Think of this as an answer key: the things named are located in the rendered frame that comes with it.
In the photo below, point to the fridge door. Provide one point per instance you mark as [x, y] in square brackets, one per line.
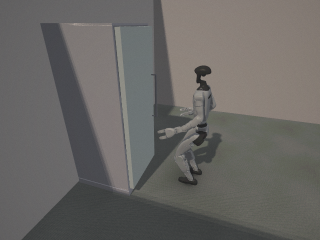
[134, 50]

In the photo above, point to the right robot upper arm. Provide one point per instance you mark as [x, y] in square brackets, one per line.
[212, 102]

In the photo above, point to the left robot hand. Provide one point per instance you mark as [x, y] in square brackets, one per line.
[169, 132]

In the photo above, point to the right robot foot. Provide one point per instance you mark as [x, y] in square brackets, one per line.
[198, 172]

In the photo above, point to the robot left forearm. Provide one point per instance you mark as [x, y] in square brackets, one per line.
[191, 124]

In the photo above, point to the handle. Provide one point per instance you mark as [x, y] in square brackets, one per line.
[156, 106]

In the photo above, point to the left robot upper arm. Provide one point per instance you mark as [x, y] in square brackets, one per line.
[199, 104]

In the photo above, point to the robot left thigh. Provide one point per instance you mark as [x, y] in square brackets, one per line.
[188, 142]

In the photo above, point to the right robot hand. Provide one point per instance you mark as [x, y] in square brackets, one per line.
[190, 111]

